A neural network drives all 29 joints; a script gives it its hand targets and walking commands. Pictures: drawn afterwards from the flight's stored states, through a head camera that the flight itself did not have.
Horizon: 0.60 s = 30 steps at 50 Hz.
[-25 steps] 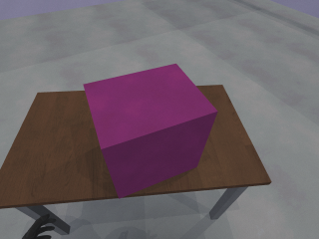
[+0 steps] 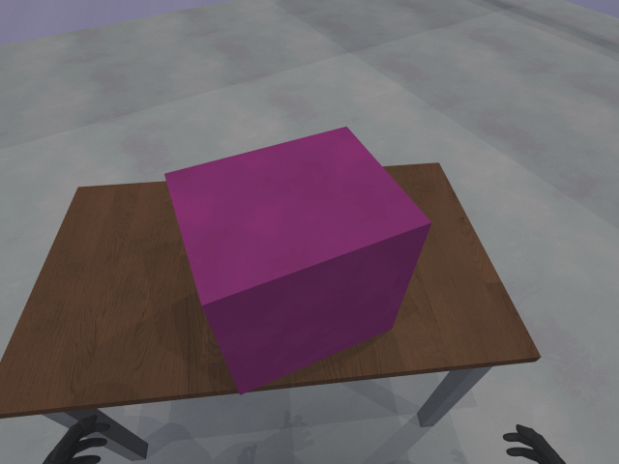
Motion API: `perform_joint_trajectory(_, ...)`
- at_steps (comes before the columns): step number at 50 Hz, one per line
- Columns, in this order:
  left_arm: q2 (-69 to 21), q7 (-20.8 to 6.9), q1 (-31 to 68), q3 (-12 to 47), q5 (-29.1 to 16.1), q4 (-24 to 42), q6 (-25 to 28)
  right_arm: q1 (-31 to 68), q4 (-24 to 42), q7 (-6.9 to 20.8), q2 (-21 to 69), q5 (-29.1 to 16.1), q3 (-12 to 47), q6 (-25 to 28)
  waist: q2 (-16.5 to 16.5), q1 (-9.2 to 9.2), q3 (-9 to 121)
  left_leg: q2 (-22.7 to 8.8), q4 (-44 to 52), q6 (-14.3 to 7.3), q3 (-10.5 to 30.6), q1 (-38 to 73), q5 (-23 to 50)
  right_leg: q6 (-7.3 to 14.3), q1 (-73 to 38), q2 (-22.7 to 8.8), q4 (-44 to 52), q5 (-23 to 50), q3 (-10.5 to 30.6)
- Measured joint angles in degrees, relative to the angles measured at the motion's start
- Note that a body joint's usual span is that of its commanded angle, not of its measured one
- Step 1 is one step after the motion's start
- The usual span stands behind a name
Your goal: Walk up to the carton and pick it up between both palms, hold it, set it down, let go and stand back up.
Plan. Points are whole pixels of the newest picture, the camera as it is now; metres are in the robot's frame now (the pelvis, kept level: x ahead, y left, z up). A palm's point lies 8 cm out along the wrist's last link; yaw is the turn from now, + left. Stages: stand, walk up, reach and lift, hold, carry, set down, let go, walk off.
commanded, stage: walk up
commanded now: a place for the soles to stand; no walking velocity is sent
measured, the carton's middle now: (293, 261) +0.44 +0.00 -0.02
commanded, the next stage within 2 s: reach and lift in 0.94 s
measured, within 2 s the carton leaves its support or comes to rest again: neither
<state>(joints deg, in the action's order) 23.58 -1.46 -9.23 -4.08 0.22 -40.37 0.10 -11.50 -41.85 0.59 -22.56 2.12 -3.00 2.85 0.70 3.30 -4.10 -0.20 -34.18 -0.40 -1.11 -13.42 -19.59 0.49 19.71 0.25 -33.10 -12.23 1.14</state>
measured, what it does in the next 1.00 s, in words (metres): stands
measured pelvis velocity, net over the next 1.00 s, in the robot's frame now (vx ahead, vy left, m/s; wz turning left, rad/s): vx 0.00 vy -0.02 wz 0.00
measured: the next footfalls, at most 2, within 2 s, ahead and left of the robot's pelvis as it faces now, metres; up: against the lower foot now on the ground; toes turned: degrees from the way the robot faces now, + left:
none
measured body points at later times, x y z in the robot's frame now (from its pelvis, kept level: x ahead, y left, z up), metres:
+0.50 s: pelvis -0.01 -0.02 +0.00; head +0.01 -0.02 +0.45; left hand +0.17 +0.28 -0.08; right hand +0.08 -0.35 -0.09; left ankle -0.01 +0.12 -0.73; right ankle +0.06 -0.12 -0.73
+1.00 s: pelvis +0.00 -0.02 +0.00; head +0.02 -0.02 +0.45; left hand +0.18 +0.28 -0.09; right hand +0.08 -0.35 -0.09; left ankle -0.01 +0.12 -0.73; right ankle +0.06 -0.12 -0.73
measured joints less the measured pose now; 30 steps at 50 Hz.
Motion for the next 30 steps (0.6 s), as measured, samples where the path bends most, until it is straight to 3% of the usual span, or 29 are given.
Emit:
perform_joint_trajectory(11, 0.0, 0.0, 2.48, 0.0, 0.0, -0.01, 0.27, -1.34, 0.0, 0.0, 0.0, 0.0, 0.0, -0.51, -0.57, 0.0, 0.19, 0.0, 0.92, 0.09, 0.0, 0.43, 0.44, 0.0, -0.01, 0.0, 0.0, -0.07, 0.0)
perform_joint_trajectory(22, 0.0, -1.03, 2.55, 0.01, 0.0, -0.03, -2.53, -2.96, 0.0, -1.05, -0.57, 0.0, -0.01, -0.42, -3.46, 0.0, 0.19, -0.18, 0.92, 0.58, -0.01, 0.45, 0.96, 0.65, 0.87, 0.21, -1.75, -0.33, -0.03)
perform_joint_trajectory(30, 0.0, -1.85, 0.58, 0.01, 0.0, -0.02, -2.82, -4.32, 0.0, -1.14, -1.44, 0.0, 0.0, -0.75, -2.25, -0.01, 0.19, -0.26, 0.93, 0.58, -0.02, 0.39, 1.03, 1.16, 1.1, 0.29, -2.09, -0.33, -0.05)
